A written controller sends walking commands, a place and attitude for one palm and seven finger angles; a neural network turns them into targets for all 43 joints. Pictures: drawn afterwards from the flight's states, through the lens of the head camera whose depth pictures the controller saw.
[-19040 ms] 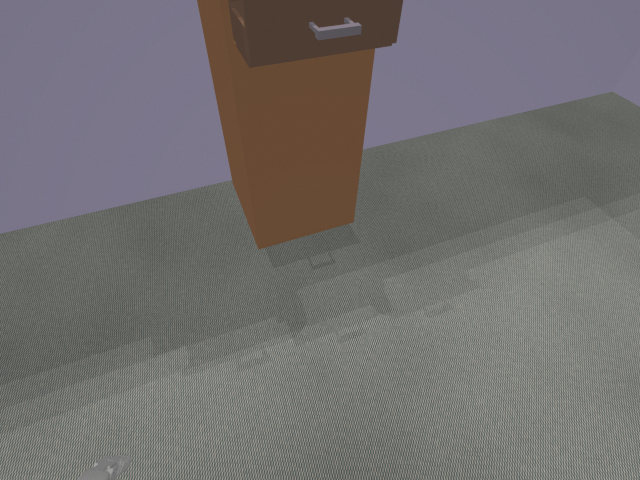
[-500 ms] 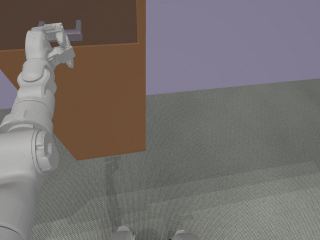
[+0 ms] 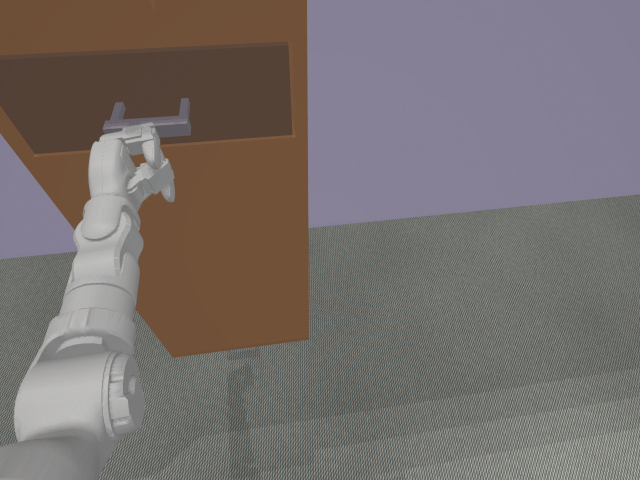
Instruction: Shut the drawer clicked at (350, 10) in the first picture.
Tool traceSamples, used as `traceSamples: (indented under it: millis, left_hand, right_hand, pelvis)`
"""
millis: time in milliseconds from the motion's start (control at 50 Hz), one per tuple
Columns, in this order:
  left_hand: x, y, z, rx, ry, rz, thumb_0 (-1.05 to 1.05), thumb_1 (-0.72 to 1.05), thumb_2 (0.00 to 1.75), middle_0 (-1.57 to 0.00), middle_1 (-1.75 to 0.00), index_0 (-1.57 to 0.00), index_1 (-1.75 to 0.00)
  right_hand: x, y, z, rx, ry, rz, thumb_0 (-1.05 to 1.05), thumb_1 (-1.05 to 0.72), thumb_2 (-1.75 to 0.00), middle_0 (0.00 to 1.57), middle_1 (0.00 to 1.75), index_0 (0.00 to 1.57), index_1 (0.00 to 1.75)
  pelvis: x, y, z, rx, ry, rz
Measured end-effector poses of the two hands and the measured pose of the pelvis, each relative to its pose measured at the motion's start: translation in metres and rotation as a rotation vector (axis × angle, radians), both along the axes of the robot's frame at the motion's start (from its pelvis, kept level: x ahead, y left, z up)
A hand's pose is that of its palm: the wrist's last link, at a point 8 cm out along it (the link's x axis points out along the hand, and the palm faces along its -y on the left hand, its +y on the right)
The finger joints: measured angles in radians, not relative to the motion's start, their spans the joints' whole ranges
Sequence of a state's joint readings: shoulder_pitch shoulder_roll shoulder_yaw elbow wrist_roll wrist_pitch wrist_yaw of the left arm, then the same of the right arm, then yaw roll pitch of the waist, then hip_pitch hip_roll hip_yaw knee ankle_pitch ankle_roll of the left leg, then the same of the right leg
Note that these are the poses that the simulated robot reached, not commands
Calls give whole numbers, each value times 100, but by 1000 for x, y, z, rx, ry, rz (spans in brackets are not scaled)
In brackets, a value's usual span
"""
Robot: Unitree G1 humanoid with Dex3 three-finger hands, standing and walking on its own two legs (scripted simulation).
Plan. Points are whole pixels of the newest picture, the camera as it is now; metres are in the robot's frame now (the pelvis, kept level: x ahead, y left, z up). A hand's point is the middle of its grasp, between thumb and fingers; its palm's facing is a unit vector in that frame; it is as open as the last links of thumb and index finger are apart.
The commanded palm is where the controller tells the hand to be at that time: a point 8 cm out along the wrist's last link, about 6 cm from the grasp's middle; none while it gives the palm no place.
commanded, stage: draw the hand back to the body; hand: left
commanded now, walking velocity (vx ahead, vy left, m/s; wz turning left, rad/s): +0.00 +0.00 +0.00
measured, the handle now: (150, 118) +0.56 +0.22 +0.15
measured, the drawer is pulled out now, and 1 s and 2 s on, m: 0.00 0.00 0.00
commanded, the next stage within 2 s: step back with the hand held close in 1.42 s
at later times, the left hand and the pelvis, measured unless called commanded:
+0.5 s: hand (105, 239) +0.33 +0.21 +0.17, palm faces +0.12 -0.99 -0.01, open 3.3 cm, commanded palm +0.30 +0.25 +0.17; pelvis +0.00 -0.01 +0.01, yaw +2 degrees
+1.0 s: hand (35, 346) +0.22 +0.22 +0.18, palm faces +0.36 -0.89 -0.28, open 3.3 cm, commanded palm +0.17 +0.27 +0.19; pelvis -0.02 -0.01 +0.03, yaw +1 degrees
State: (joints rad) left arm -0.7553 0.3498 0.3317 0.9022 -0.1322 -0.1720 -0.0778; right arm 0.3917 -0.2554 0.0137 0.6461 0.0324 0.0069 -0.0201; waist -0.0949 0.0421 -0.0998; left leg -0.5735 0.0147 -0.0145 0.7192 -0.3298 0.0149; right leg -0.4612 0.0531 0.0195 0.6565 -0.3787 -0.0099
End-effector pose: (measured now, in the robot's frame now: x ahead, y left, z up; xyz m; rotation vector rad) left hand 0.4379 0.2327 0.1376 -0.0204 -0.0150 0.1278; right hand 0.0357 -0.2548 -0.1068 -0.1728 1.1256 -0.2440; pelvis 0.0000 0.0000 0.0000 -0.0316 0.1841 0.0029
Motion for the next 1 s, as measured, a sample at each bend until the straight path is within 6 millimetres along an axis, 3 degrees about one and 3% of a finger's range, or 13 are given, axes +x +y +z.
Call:
traceSamples:
  millis: [160,360,540,640,760,1000]
  left_hand:
    - [-13,13,13,18,-28,4,2,90,90,-140,-160,-140,-160]
    - [-87,30,10,13,-10,8,2,90,90,-140,-160,-140,-160]
    - [-142,26,31,31,-56,-6,2,90,90,-140,-160,-140,-160]
    - [-170,31,32,161,-48,90,2,90,90,-140,-160,-140,-160]
    - [-208,32,28,246,-54,182,2,90,90,-140,-160,-140,-160]
    - [-255,32,50,351,-134,226,2,90,90,-141,-160,-140,-160]
  right_hand:
    - [51,-1,9,5,-103,36,1,-90,-90,20,30,20,30]
    - [111,5,28,16,-265,112,1,-90,-90,20,30,20,30]
    - [152,25,50,31,-436,199,1,-90,-90,20,30,20,30]
    - [154,35,59,44,-483,228,1,-90,-90,20,30,20,30]
    - [139,39,56,42,-436,254,1,-90,-90,20,30,20,30]
    - [116,31,45,38,-368,222,1,-90,-90,20,30,20,30]
  pelvis:
    - [11,-2,3,7,-18,-1]
    - [16,-5,8,15,-88,16]
    - [2,-7,11,20,-147,42]
    - [-8,-10,14,26,-183,36]
    - [-16,-12,20,27,-220,34]
    - [-15,-11,26,29,-259,22]
